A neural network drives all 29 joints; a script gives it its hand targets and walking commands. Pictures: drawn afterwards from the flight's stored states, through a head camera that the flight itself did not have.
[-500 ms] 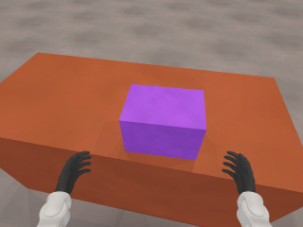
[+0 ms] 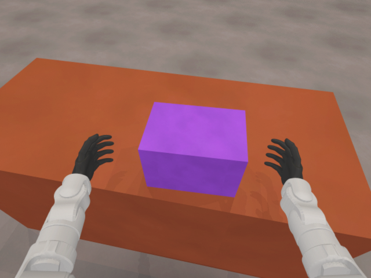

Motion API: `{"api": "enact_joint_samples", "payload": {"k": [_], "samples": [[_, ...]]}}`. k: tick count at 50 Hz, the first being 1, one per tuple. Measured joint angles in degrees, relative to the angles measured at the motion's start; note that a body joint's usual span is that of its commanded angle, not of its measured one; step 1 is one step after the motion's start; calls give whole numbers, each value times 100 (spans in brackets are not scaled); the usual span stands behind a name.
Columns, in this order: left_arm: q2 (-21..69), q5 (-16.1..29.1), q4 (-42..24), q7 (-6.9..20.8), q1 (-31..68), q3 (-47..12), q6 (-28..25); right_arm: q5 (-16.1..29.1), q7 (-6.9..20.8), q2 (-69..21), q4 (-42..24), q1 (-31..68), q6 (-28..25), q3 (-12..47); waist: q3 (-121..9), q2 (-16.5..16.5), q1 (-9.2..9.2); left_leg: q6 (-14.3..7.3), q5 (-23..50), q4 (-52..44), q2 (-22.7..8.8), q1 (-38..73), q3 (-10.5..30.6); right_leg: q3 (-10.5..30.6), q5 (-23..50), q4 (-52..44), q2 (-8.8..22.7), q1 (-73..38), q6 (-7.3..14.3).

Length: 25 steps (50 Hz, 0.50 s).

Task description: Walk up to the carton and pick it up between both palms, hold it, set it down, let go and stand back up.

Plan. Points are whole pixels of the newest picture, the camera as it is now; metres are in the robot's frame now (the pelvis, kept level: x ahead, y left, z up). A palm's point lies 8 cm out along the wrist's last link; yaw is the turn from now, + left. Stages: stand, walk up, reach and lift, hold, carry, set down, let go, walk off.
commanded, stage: reach and lift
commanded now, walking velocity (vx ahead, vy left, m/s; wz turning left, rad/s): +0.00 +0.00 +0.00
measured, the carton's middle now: (194, 149) +0.45 -0.02 -0.03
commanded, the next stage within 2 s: none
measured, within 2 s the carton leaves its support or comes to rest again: neither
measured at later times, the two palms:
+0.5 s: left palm (94, 125) +0.42 +0.21 +0.11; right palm (296, 141) +0.37 -0.24 +0.09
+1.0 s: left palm (97, 118) +0.45 +0.21 +0.11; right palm (298, 127) +0.40 -0.25 +0.10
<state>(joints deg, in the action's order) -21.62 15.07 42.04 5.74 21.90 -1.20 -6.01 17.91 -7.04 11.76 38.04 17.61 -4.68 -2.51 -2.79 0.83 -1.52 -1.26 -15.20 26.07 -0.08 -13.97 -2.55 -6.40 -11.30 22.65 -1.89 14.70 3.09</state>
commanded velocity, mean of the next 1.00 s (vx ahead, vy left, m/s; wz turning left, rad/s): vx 0.00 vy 0.00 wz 0.00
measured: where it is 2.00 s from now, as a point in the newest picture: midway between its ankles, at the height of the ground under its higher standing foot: outside the picture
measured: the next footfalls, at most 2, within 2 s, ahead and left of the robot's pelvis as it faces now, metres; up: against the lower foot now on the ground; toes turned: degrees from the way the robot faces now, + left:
none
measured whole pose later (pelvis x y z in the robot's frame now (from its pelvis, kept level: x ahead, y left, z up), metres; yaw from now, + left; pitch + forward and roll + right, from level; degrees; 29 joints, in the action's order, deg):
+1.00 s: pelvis -0.03 +0.00 -0.02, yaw +0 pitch +18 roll +0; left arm -24.7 19.4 87.6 4.4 67.0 -12.1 -9.9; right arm 25.0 -2.1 19.7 77.3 59.1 -5.6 4.4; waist -11.9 1.6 -5.5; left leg -1.5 -13.4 32.1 0.3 -36.6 -2.3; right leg -7.0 -9.8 29.2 -0.9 37.4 3.4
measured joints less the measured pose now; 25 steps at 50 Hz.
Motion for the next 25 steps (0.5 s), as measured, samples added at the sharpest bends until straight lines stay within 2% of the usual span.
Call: {"api": "enact_joint_samples", "payload": {"k": [6, 14, 20, 25], "samples": [[-25, -102, -90, 52, 214, 196, 372, 48, -79, 72, -33, 134, 130, 42, 70, -37, -51, -13, 33, -81, -4, 76, 5, 1, 61, -124, -13, -95, -13], [-233, 104, 708, -76, 1282, 69, 543, -4, -2, 205, 243, 932, 524, -108, -113, 39, -129, -41, 83, 14, 21, -336, -20, 16, 82, 37, 24, 351, -10], [-193, 20, 1596, -73, 2158, -98, 519, 96, 109, 361, 1128, 1860, 574, 9, -332, -11, -227, -48, 60, 145, 9, -624, -16, 10, 106, 83, 19, 600, -19], [-100, -117, 2124, -69, 2612, -129, 507, 304, 144, 511, 1866, 2332, 453, 197, -394, -67, -230, -58, 45, 202, -5, -733, -36, 30, 131, 88, 6, 694, -37]]}}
